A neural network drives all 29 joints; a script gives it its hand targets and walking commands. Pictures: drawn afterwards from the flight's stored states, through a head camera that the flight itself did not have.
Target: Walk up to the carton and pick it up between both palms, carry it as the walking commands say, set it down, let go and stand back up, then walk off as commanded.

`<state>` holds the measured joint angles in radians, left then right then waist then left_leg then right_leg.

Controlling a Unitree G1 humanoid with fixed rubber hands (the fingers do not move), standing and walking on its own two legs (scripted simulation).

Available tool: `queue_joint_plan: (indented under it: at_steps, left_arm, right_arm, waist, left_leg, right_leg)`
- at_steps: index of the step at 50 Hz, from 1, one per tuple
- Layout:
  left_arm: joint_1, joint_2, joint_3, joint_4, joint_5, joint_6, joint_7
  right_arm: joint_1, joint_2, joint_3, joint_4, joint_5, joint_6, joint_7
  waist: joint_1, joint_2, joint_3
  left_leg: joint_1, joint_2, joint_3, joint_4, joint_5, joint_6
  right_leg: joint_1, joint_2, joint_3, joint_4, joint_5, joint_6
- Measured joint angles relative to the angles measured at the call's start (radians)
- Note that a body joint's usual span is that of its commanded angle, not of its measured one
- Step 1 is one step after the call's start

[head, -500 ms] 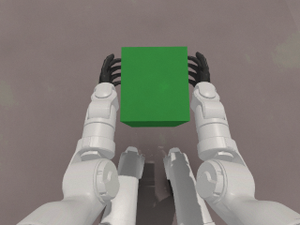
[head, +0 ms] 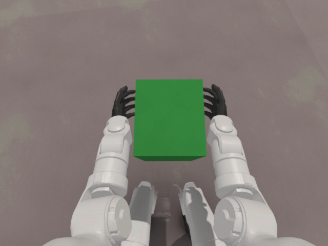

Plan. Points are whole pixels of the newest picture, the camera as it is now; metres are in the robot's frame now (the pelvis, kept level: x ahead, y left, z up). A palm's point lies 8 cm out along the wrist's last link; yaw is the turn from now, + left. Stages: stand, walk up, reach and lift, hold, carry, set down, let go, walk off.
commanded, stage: reach and lift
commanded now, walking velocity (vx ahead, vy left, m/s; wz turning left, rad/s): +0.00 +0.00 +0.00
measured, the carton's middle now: (168, 127) +0.40 +0.00 -0.12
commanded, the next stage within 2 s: none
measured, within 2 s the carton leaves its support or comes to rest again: neither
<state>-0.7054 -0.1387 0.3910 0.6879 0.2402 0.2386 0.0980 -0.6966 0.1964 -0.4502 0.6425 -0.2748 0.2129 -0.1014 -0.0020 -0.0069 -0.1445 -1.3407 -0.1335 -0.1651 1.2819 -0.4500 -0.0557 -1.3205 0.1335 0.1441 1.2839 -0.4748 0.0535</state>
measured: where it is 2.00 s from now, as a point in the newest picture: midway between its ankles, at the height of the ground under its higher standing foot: (165, 226)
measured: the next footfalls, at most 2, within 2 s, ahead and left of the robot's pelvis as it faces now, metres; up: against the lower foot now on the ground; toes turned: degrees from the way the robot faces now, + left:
none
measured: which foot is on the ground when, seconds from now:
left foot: down 0.00-1.00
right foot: down 0.00-1.00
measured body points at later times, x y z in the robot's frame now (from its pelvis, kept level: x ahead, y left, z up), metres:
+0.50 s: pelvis +0.02 +0.00 +0.07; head +0.15 +0.01 +0.50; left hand +0.40 +0.13 +0.01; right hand +0.40 -0.12 +0.02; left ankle +0.07 +0.13 -0.60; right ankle +0.06 -0.13 -0.60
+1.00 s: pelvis +0.03 +0.00 +0.12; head +0.10 +0.01 +0.56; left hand +0.38 +0.13 +0.09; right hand +0.39 -0.12 +0.10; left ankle +0.07 +0.13 -0.60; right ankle +0.06 -0.13 -0.60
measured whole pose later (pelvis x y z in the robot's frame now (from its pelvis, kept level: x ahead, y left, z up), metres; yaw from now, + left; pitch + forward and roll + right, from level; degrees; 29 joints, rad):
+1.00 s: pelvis +0.03 +0.00 +0.12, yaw +0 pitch +10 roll +0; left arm -0.45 -0.22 0.35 0.55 0.31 0.35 0.09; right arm -0.48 0.23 -0.37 0.57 -0.31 0.32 -0.07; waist -0.01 -0.01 -0.02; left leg -0.56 -0.08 -0.18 0.65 -0.25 -0.02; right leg -0.55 0.08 0.18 0.65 -0.28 0.03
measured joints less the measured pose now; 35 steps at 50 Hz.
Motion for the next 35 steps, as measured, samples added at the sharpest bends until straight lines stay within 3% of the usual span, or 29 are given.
queue_joint_plan:
  at_steps: [18,35]
  left_arm:
    - [0.133,-0.028,-0.030,-0.048,-0.007,-0.010,-0.003]
    - [0.212,-0.061,-0.022,-0.098,0.033,0.024,-0.013]
  right_arm:
    - [0.130,0.027,0.036,-0.036,0.009,-0.015,0.005]
    - [0.191,0.040,0.054,-0.056,-0.018,0.019,0.020]
  waist:
    - [0.003,-0.004,0.020]
    - [-0.001,-0.001,0.072]
  left_leg:
    - [0.256,0.018,-0.010,-0.210,0.048,0.011]
    - [0.523,0.038,-0.014,-0.447,0.134,0.022]
  right_leg:
    - [0.255,-0.013,0.014,-0.212,0.052,-0.013]
    - [0.522,-0.033,0.030,-0.450,0.140,-0.019]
